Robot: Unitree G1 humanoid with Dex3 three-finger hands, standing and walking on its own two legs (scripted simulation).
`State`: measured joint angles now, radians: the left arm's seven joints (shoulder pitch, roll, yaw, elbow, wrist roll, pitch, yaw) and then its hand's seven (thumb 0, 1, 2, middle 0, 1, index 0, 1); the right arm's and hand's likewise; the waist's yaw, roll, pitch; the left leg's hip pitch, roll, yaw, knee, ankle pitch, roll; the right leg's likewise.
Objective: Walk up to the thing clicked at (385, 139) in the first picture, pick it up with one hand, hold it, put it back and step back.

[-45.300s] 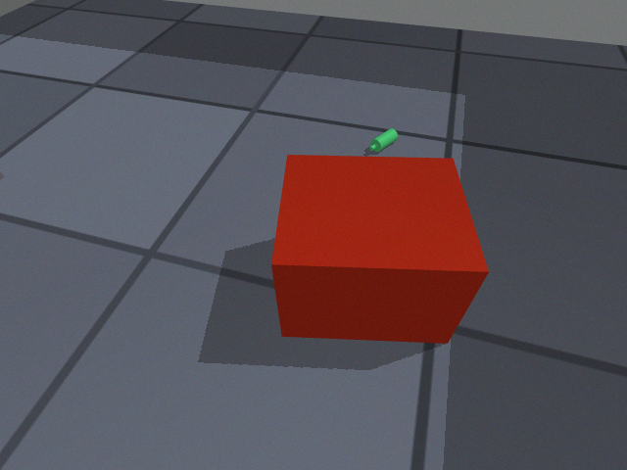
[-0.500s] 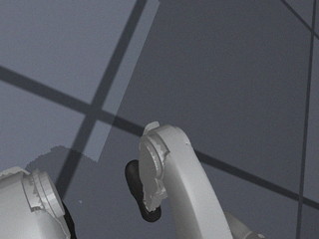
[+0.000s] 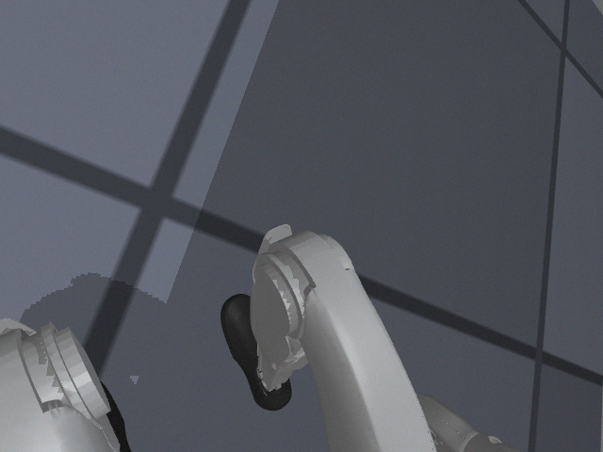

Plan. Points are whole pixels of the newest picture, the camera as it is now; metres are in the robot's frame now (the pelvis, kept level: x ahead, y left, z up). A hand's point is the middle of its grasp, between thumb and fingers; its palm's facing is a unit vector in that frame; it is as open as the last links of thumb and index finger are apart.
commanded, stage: rest palm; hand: left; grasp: from above
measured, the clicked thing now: out of the picture +0.45 +0.40 -0.27
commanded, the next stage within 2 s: close in 0.28 s
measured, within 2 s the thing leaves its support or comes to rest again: leaves its support in 2.00 s
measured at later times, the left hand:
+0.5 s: hand out of the picture +0.43 +0.37 -0.25, palm faces -0.38 -0.27 -0.89, open 13.3 cm
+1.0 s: hand out of the picture +0.44 +0.37 -0.25, palm faces -0.37 -0.25 -0.89, open 11.4 cm
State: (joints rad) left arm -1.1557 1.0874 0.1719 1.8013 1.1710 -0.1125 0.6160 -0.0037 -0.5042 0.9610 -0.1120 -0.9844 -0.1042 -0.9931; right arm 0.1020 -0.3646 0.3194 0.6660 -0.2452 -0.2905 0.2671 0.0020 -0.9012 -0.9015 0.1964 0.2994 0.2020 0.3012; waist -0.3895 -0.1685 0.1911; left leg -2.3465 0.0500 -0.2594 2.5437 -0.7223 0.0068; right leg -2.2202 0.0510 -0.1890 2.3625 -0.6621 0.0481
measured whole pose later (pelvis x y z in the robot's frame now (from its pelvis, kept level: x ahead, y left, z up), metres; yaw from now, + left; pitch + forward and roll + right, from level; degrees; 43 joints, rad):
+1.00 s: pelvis +0.00 +0.00 +0.01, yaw +0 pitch +27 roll -15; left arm -1.15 1.12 0.16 1.79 1.13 -0.09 0.60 0.00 -0.08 0.63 -0.42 -0.73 -0.43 -0.72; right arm 0.09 -0.37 0.34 0.64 -0.24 -0.30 0.27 0.00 -0.90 -0.90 0.20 0.30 0.20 0.30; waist -0.39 -0.17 0.22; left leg -2.33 0.05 -0.27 2.53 -0.71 0.01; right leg -2.20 0.06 -0.20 2.34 -0.65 0.05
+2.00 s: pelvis +0.00 +0.00 +0.01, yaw -1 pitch +28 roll -15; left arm -1.13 1.11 0.18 1.71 1.12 -0.10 0.57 0.00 0.07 0.32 -0.77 -0.42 -0.80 -0.40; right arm 0.10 -0.37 0.34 0.64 -0.23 -0.28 0.26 0.00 -0.91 -0.90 0.20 0.30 0.20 0.30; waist -0.38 -0.17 0.21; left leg -2.33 0.05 -0.27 2.52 -0.72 0.00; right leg -2.20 0.06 -0.20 2.33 -0.65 0.05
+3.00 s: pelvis +0.00 -0.01 +0.04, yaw +7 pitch +35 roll -8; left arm -0.95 0.80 0.15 1.32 1.07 -0.01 0.21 0.00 0.08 0.28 -0.77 -0.41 -0.81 -0.40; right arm 0.20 -0.30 0.09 0.68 -0.09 -0.04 0.18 0.00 -0.92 -0.90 0.20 0.30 0.20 0.30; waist -0.24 0.02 -0.07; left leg -2.29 0.04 -0.13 2.35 -0.68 0.00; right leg -2.21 0.01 -0.09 2.27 -0.67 0.02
